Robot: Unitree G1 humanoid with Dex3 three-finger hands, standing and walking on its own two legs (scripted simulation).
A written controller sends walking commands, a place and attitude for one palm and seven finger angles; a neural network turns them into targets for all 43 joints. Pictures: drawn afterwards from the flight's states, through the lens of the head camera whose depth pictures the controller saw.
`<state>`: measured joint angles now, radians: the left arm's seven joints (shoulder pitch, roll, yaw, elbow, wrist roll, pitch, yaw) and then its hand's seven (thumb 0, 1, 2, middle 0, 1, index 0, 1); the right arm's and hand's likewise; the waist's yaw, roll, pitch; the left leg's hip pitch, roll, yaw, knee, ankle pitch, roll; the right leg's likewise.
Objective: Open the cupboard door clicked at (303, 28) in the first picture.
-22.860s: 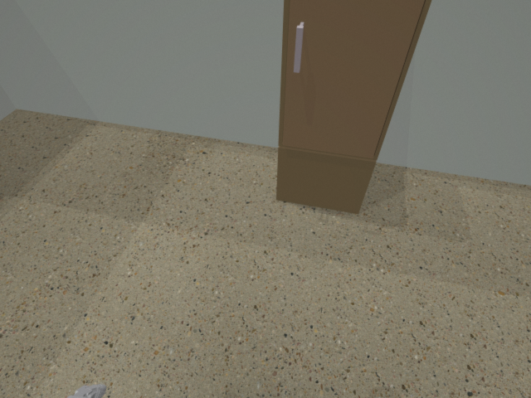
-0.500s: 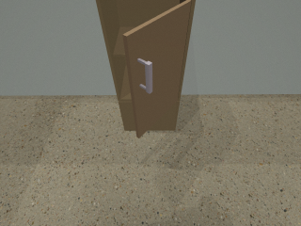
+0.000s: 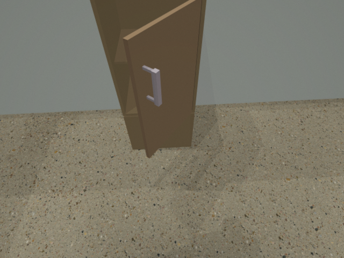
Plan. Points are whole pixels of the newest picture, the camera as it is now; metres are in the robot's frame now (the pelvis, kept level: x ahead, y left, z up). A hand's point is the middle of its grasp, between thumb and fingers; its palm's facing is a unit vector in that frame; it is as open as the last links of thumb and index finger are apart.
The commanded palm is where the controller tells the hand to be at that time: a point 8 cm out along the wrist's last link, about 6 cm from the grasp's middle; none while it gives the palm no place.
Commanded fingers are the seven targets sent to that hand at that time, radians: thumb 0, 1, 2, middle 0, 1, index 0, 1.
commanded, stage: walk to a spot facing it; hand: left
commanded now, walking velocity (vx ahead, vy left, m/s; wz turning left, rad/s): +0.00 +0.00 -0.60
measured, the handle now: (152, 86) +0.61 +0.10 +0.03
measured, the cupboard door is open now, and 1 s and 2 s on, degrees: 51 51 51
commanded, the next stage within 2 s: none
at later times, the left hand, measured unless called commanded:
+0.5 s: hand out of the picture +0.11 +0.17 -0.17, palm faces -0.23 -0.93 -0.28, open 7.4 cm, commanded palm none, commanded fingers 0.00 0.90 0.90 -0.20 -0.30 -0.20 -0.30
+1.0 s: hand (147, 238) +0.20 +0.09 -0.17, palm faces -0.53 -0.79 -0.29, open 7.4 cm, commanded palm none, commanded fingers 0.00 0.90 0.90 -0.20 -0.30 -0.20 -0.30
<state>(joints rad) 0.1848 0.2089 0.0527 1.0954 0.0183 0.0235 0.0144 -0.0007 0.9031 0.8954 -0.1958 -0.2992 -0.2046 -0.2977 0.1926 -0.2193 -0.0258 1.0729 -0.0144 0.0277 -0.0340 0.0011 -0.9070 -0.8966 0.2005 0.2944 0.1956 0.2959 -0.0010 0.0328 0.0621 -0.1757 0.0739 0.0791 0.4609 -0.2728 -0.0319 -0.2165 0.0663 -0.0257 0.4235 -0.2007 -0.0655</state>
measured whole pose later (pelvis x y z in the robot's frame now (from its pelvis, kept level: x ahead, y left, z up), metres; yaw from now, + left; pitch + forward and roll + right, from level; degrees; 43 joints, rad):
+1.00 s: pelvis +0.00 -0.04 -0.02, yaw -34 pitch +1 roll +0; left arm 0.15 0.25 0.07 0.89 0.02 0.03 -0.01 0.00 0.90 0.90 -0.19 -0.30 -0.20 -0.30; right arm 0.17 -0.27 -0.06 0.91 -0.01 0.06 -0.03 0.01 -0.90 -0.90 0.20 0.29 0.20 0.30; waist 0.00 0.02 0.14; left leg -0.43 0.10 0.03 1.04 -0.52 -0.07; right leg -0.34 0.03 0.00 0.64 -0.31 -0.04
